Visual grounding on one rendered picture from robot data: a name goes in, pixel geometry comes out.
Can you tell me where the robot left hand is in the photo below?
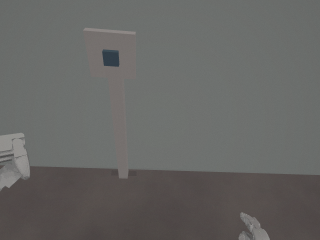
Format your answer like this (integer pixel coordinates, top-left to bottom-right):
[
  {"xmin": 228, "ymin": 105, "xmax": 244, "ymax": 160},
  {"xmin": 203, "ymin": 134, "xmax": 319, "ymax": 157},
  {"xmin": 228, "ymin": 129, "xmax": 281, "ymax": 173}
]
[{"xmin": 0, "ymin": 133, "xmax": 30, "ymax": 191}]

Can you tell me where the panel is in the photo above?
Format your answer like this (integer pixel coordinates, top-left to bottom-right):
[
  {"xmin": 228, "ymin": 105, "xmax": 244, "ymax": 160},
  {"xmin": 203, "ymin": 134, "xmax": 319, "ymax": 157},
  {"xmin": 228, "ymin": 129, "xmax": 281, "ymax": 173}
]
[{"xmin": 83, "ymin": 28, "xmax": 136, "ymax": 179}]

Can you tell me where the button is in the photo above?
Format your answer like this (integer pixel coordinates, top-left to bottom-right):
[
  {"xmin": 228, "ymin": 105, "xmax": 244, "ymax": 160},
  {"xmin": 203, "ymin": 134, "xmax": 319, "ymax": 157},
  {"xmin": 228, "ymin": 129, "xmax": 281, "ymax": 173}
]
[{"xmin": 102, "ymin": 49, "xmax": 120, "ymax": 67}]

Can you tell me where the robot right hand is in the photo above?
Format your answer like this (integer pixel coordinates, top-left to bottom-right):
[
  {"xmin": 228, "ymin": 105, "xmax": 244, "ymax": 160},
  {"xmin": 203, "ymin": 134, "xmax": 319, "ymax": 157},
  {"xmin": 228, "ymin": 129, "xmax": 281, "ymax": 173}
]
[{"xmin": 238, "ymin": 212, "xmax": 270, "ymax": 240}]

